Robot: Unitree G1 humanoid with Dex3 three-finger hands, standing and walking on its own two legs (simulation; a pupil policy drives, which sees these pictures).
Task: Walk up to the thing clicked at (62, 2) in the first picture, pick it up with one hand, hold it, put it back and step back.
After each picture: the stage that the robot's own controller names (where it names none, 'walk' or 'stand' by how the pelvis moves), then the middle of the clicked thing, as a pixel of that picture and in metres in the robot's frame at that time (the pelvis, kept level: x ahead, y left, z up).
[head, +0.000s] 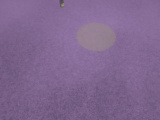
stand; (61, 3) +2.28 +0.30 -0.72
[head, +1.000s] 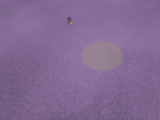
walk; (69, 21) +2.14 +0.34 -0.71
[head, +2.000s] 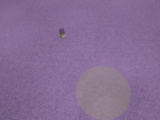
walk; (62, 33) +1.51 +0.35 -0.72
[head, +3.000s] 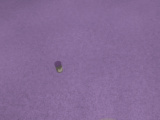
walk; (58, 66) +0.97 +0.31 -0.72
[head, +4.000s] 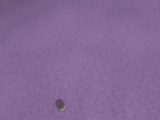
walk; (60, 105) +0.60 +0.28 -0.72
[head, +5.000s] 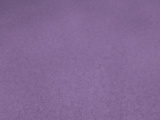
stand; out of the picture +0.39 +0.22 -0.71
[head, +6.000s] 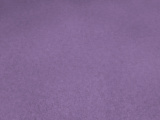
stand; out of the picture +0.33 +0.20 -0.72
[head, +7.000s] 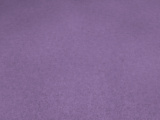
stand; out of the picture +0.33 +0.21 -0.73
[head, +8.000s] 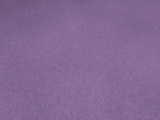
stand; out of the picture +0.32 +0.21 -0.73
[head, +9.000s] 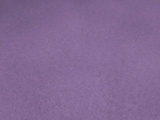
stand; out of the picture +0.31 +0.21 -0.73
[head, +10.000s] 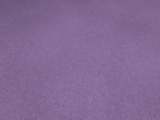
go down; out of the picture +0.32 +0.20 -0.73
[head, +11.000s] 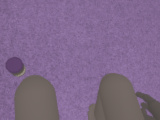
go down; (16, 67) +0.39 +0.26 -0.32
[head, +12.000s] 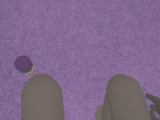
approach; (25, 66) +0.38 +0.26 -0.30
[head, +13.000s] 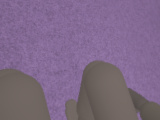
close in; out of the picture +0.36 +0.30 -0.21
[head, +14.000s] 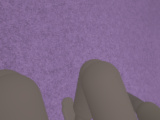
close; out of the picture +0.36 +0.30 -0.21
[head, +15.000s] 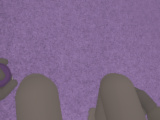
lift; (0, 78) +0.31 +0.28 -0.10
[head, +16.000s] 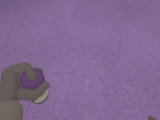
hold; (35, 87) +0.32 +0.17 +0.03
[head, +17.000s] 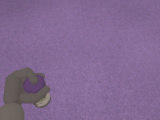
hold; (38, 92) +0.31 +0.18 -0.01
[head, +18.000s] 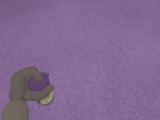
hold; (42, 90) +0.32 +0.17 -0.01
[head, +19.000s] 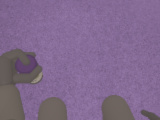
crouch; (30, 70) +0.38 +0.20 -0.08
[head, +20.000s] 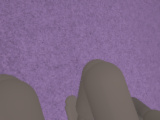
lower; out of the picture +0.36 +0.30 -0.22
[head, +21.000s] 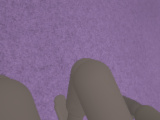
lower; out of the picture +0.38 +0.31 -0.22
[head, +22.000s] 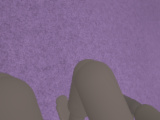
lower; out of the picture +0.38 +0.31 -0.22
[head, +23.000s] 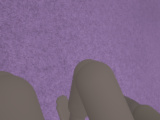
lower; out of the picture +0.37 +0.31 -0.22
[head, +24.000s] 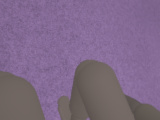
loosen; out of the picture +0.36 +0.31 -0.22
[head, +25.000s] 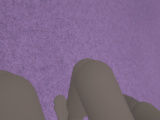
withdraw; out of the picture +0.35 +0.30 -0.22
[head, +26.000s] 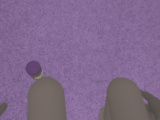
walk; (35, 70) +0.40 +0.25 -0.33
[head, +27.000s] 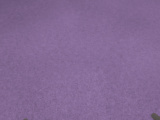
stand; out of the picture +0.32 +0.18 -0.66
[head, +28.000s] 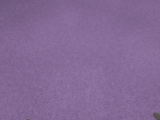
stand; out of the picture +0.35 +0.20 -0.66
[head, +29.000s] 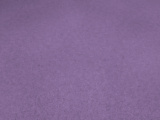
stand; out of the picture +0.35 +0.19 -0.69
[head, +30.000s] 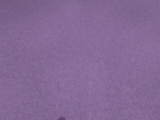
walk; out of the picture +0.37 +0.18 -0.71
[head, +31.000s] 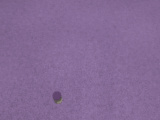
walk; (57, 97) +0.49 +0.20 -0.71
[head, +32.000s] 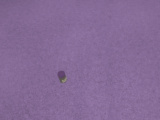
walk; (62, 77) +0.74 +0.25 -0.70
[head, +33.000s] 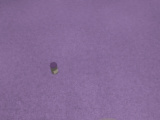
stand; (54, 68) +0.93 +0.25 -0.71
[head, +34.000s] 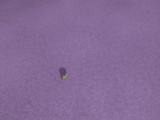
stand; (63, 73) +0.92 +0.24 -0.72
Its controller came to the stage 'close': yes
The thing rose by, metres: 0.70
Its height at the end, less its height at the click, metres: +0.00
